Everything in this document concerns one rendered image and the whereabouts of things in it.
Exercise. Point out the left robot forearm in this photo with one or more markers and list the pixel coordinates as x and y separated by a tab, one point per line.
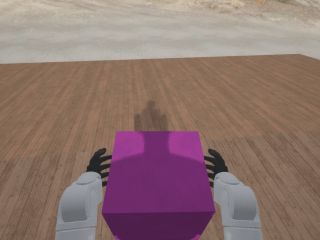
78	208

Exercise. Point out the robot right hand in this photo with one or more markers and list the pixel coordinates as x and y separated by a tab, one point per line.
218	167

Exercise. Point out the right robot forearm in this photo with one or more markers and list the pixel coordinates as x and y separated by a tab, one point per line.
239	208

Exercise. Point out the carton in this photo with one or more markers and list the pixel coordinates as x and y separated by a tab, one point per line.
157	187

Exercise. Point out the robot left hand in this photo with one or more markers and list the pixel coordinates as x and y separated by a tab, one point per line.
94	164

